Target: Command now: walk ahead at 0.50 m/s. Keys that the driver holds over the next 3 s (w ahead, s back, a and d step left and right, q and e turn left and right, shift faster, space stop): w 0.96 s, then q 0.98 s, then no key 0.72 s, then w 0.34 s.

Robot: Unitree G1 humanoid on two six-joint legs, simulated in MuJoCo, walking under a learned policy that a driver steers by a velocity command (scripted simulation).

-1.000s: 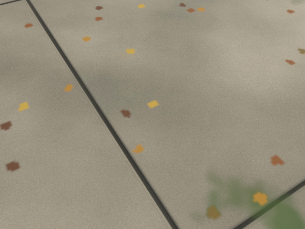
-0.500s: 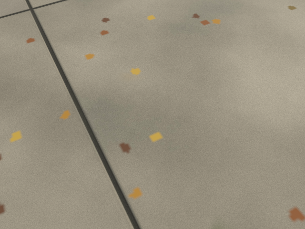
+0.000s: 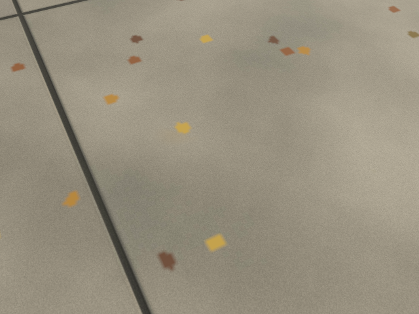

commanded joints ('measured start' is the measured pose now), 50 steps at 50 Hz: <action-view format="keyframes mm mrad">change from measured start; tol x32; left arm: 1 22 73 28 -64 8 -2 9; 17 -413 45 14 -216 3 -2 -34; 23 150 291 104 -79 31 -5 -24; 50 47 133 43 -9 21 39 20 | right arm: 1 40 -77 -13 -23 -12 -14 3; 23 313 -25 13 59 0 21 -36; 45 -253 -58 -10 -102 18 8 -1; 50 140 -202 -70 1 -4 -1 -2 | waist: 1 8 95 -73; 50 -128 -10 -202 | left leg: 1 217 271 -326 -294 103 175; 21 419 249 -98 -9 617 71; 25 -406 52 -181 888 -377 -13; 46 -312 117 -74 49 125 -12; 50 304 103 -78 47 266 86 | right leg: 1 -204 -113 51 -9 98 -3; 18 -299 -47 -27 -667 355 -3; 22 358 -46 -6 -674 345 -110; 24 816 -373 703 -871 129 -302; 29 218 -196 204 -1002 338 -163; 46 456 -237 45 -991 457 -129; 50 312 -115 -74 -478 781 -27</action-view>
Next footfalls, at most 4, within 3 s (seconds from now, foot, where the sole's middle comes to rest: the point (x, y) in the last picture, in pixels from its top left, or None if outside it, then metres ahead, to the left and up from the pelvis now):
0.44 right None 0.41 -0.15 -0.77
1.00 left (189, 240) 0.72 0.09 -0.77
1.50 right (246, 215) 0.83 -0.11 -0.77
1.92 left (177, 247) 0.69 0.13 -0.77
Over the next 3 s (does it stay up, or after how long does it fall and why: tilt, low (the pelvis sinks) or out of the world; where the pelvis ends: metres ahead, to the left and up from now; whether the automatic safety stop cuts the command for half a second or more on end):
stays up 0.76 0.07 0.00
